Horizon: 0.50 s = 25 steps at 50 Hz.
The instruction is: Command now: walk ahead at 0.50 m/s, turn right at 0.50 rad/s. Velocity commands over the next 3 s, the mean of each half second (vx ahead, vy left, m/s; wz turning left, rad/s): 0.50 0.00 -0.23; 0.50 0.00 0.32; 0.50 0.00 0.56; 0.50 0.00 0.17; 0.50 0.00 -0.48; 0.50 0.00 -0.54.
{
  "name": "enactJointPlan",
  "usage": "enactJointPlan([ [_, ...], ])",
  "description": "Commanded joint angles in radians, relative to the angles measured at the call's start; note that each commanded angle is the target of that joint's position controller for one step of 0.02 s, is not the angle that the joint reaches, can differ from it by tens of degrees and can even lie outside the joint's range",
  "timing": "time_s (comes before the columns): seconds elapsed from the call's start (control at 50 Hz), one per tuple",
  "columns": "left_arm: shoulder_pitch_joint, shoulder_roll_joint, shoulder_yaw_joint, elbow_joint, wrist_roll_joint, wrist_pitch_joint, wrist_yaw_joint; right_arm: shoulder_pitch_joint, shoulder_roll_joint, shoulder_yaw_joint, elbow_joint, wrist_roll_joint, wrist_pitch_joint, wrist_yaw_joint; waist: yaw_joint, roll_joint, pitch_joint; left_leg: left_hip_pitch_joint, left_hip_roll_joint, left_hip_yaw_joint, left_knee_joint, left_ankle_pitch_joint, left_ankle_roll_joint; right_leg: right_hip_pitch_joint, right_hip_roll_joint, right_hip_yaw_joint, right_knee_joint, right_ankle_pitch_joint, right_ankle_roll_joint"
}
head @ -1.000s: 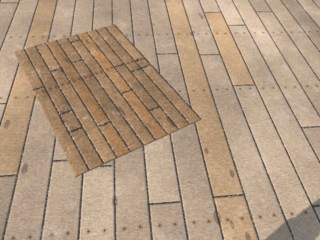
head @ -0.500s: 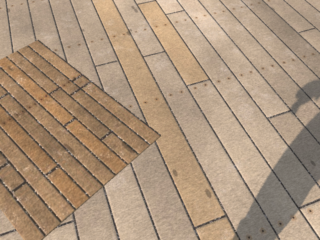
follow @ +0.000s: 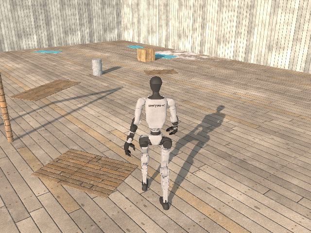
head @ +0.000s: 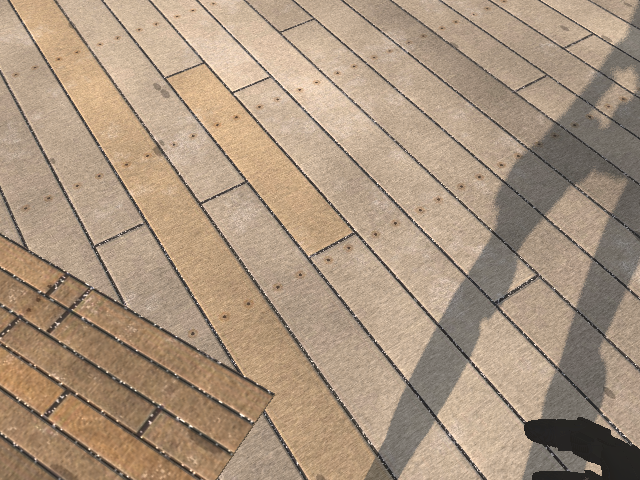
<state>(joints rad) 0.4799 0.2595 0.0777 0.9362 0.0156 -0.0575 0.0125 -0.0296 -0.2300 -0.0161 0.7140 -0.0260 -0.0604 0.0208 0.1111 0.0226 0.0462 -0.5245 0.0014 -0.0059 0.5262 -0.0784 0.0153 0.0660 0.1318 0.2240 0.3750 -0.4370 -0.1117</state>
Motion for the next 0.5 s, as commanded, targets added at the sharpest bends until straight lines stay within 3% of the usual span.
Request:
enactJointPlan([
  [0.02,-0.074,0.117,0.019,-0.098,-0.011,-0.032,-0.014,0.402,-0.223,-0.071,0.025,-0.021,-0.033,-0.04,-0.245,0.0,-0.284,0.626,0.16,-0.161,-0.078,-0.159,0.084,-0.253,-0.127,0.026,0.532,0.702,-0.008],
  [0.04,0.077,0.013,0.0,-0.115,-0.052,-0.027,-0.014,0.416,-0.316,-0.093,0.023,-0.046,-0.026,-0.038,-0.162,0.276,-0.412,0.864,0.445,-0.656,-0.16,-0.174,0.225,-0.558,0.041,-0.082,0.843,-0.071,0.032],
  [0.06,0.076,0.096,0.005,-0.089,-0.011,-0.017,-0.005,0.364,-0.242,-0.086,0.02,-0.022,-0.012,-0.027,-0.138,0.165,-0.349,0.765,0.423,-0.783,-0.226,-0.313,0.236,-0.649,-0.035,-0.074,0.939,-0.06,0.018],
  [0.08,0.008,0.1,0.007,-0.084,0.002,-0.011,-0.01,0.285,-0.152,-0.065,0.011,-0.01,-0.011,-0.023,-0.122,0.054,-0.183,0.6,0.376,-0.615,-0.253,-0.334,0.217,-0.653,-0.078,-0.085,0.929,0.044,0.025],
  [0.1,-0.057,0.085,0.001,-0.096,0.008,-0.01,-0.016,0.249,-0.102,-0.052,0.017,-0.012,-0.015,-0.017,-0.12,-0.011,-0.104,0.491,0.321,-0.475,-0.272,-0.242,0.194,-0.64,-0.106,-0.097,0.876,0.098,0.029],
  [0.14,-0.089,0.068,-0.001,-0.111,0.022,0.005,-0.033,0.269,-0.09,-0.044,0.053,-0.009,-0.025,-0.018,-0.098,0.058,-0.057,0.391,0.243,-0.306,-0.305,-0.067,0.162,-0.597,-0.135,-0.106,0.803,0.114,0.039],
  [0.18,-0.091,0.056,-0.005,-0.114,0.026,0.018,-0.042,0.315,-0.098,-0.046,0.084,0.002,-0.046,-0.009,-0.088,0.078,-0.064,0.38,0.228,-0.241,-0.315,0.08,0.169,-0.585,-0.132,-0.115,0.766,0.116,0.045],
  [0.22,-0.137,0.05,-0.01,-0.13,0.029,0.023,-0.049,0.344,-0.112,-0.049,0.102,0.01,-0.058,-0.005,-0.086,0.074,-0.054,0.389,0.231,-0.196,-0.344,0.106,0.185,-0.635,-0.142,-0.127,0.722,0.148,0.053],
  [0.3,-0.32,0.031,-0.031,-0.19,0.029,0.019,-0.064,0.39,-0.111,-0.049,0.129,0.014,-0.052,-0.004,-0.112,0.061,-0.005,0.389,0.201,-0.109,-0.407,0.071,0.183,-0.701,-0.198,-0.2,0.518,0.291,0.082],
  [0.36,-0.433,0.007,-0.051,-0.222,0.021,0.012,-0.068,0.436,-0.129,-0.053,0.15,0.017,-0.048,-0.002,-0.143,0.069,0.007,0.382,0.18,-0.049,-0.4,0.135,0.166,-0.626,-0.195,-0.258,0.337,0.362,0.09],
  [0.4,-0.476,0.018,-0.052,-0.234,0.017,0.009,-0.064,0.472,-0.146,-0.056,0.165,0.015,-0.044,-0.002,-0.158,0.072,0.005,0.417,0.195,-0.046,-0.375,0.181,0.16,-0.589,-0.181,-0.281,0.269,0.354,0.084],
  [0.46,-0.491,0.038,-0.047,-0.247,0.017,0.003,-0.054,0.493,-0.161,-0.06,0.182,0.011,-0.032,-0.007,-0.153,0.077,0.008,0.486,0.235,-0.059,-0.317,0.26,0.15,-0.543,-0.162,-0.291,0.198,0.287,0.052],
  [0.5,-0.377,0.048,-0.036,-0.209,0.027,-0.008,-0.044,0.482,-0.167,-0.061,0.191,0.016,-0.021,-0.012,-0.092,0.057,-0.04,0.501,0.216,-0.024,-0.157,0.441,0.128,-0.373,-0.117,-0.31,0.097,0.271,0.021],
])
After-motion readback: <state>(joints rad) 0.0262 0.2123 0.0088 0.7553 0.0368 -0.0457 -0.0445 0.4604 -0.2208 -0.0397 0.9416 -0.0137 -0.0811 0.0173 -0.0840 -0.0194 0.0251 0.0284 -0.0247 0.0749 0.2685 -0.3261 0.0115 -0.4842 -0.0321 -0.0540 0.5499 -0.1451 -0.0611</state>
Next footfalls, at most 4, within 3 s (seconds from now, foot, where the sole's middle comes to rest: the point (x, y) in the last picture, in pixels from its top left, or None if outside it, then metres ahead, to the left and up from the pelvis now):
0.02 left None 0.18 0.12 -0.76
0.52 right None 0.40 -0.12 -0.76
1.08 left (347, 366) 0.68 0.07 -0.76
1.62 right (373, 238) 1.04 0.03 -0.76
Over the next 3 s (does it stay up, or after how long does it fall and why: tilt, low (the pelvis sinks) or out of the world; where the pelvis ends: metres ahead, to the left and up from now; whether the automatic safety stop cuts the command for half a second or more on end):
stays up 1.49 0.25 0.02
